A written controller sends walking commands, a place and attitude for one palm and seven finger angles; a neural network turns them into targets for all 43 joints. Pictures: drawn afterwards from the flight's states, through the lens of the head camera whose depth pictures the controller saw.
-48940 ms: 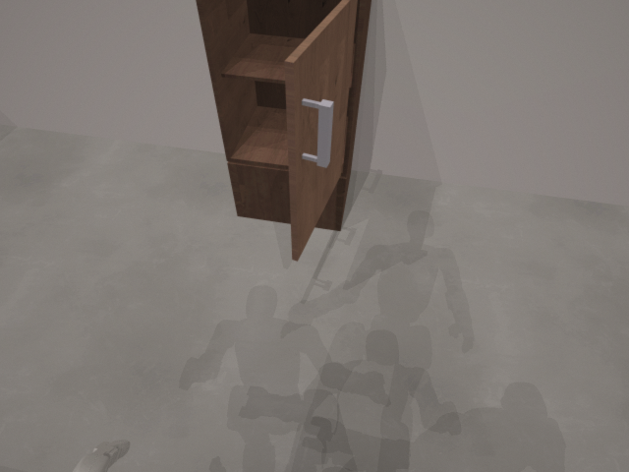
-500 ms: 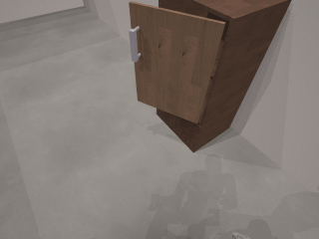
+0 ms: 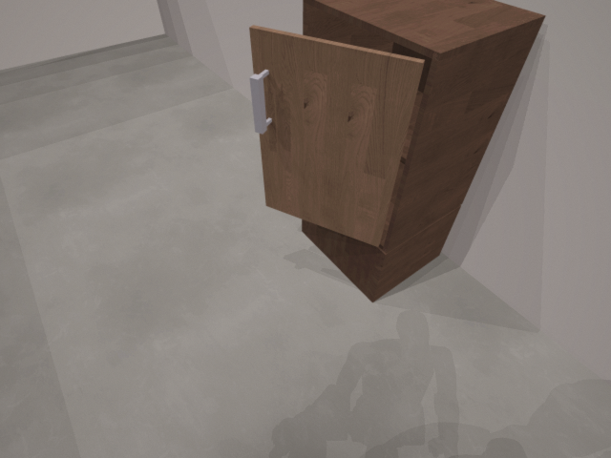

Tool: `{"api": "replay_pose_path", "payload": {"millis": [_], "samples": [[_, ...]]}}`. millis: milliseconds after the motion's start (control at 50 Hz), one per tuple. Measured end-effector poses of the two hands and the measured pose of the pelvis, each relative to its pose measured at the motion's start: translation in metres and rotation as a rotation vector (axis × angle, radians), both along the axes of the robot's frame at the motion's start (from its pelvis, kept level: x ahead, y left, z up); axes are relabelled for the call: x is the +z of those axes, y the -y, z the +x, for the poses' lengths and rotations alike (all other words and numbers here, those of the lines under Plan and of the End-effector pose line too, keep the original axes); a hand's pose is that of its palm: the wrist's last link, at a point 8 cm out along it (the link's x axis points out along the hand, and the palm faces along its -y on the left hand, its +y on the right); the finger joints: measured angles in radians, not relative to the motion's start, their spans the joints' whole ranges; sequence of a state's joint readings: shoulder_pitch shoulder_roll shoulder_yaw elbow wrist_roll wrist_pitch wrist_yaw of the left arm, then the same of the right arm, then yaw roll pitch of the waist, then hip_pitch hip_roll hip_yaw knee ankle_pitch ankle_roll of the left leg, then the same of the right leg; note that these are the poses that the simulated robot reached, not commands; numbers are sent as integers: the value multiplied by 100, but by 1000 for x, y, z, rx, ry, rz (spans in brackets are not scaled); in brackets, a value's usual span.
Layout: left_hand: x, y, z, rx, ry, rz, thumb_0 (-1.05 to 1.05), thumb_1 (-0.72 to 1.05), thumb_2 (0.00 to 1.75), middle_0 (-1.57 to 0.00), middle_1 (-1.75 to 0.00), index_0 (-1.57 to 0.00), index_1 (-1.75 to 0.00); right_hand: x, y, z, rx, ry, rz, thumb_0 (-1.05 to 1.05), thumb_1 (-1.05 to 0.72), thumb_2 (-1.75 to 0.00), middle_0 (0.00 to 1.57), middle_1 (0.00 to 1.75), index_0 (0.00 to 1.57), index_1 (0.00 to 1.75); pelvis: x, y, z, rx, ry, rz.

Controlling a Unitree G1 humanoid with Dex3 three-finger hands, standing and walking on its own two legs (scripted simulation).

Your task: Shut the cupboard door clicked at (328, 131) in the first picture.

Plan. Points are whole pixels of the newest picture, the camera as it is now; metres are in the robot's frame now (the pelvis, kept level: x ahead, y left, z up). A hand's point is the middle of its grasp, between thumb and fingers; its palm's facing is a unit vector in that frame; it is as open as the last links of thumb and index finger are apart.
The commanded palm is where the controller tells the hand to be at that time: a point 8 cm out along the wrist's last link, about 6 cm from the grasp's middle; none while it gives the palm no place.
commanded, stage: let the arm hang, fingers relaxed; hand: left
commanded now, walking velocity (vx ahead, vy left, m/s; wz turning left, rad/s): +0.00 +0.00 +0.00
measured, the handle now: (263, 101) +0.95 +0.17 -0.01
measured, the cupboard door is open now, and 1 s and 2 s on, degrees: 27 27 27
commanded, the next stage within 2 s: look to check the result in 0.32 s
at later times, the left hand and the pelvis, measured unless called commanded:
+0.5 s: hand out of the picture +0.06 +0.19 -0.17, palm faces +0.01 -0.97 -0.23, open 7.4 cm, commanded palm none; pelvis +0.03 +0.00 +0.01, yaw +0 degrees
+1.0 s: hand out of the picture +0.09 +0.19 -0.16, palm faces +0.01 -0.97 -0.25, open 7.4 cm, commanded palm none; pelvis +0.06 -0.01 +0.01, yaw +0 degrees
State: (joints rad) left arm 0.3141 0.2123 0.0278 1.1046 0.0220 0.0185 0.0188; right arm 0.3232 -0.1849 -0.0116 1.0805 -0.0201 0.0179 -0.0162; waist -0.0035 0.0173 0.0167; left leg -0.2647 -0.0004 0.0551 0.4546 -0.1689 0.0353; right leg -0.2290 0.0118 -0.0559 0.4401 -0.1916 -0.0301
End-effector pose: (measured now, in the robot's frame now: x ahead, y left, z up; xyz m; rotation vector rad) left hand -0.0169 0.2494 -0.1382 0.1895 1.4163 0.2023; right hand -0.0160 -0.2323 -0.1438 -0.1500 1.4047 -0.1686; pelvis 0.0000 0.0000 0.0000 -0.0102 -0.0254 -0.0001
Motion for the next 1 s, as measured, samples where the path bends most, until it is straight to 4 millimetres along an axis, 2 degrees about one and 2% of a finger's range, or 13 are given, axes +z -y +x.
{"api": "replay_pose_path", "payload": {"millis": [140, 260, 680, 1000], "samples": [[-2, 8, 40, -27, 87, -29, 1, 91, 90, -20, -30, -20, -30, 5, 0, 25, 11, 52, -10, 0, -91, -90, 20, 30, 20, 30, 2, -1, 7, 0, -2, 4], [-1, 14, 60, -42, 111, -43, 1, 91, 90, -20, -30, -20, -30, 8, 3, 44, 21, 73, -18, 0, -91, -90, 20, 30, 20, 30, 4, -1, 15, 1, -5, 6], [6, 5, 71, -29, 45, 0, 1, 91, 90, -20, -30, -20, -30, 9, 16, 84, 47, 62, -27, 0, -91, -90, 20, 30, 20, 30, 8, 5, 44, 3, -4, 9], [8, 12, 97, -41, 83, 4, 1, 91, 90, -20, -30, -20, -30, 13, 32, 105, 52, 80, -48, 0, -91, -90, 20, 30, 20, 30, 8, 14, 57, 2, -2, 12]]}}
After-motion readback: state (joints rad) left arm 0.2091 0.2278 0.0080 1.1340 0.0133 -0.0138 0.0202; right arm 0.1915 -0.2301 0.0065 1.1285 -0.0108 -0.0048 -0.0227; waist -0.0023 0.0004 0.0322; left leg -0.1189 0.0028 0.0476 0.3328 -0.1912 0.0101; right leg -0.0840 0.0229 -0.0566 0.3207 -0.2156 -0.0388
